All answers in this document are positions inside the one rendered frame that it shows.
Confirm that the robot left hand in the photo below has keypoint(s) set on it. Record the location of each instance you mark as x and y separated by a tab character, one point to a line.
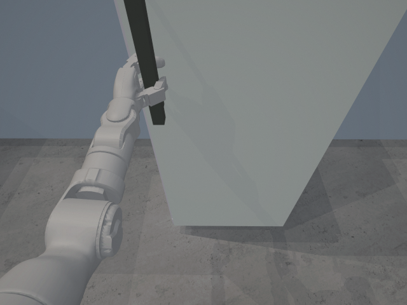
128	85

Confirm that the handle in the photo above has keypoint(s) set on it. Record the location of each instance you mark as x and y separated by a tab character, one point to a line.
141	34

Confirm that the robot left upper arm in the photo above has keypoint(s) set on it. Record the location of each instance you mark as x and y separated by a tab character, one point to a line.
81	233

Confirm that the robot left forearm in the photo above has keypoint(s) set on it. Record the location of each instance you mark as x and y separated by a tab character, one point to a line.
103	172

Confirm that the fridge door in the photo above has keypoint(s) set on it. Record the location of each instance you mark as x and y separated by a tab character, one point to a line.
257	90

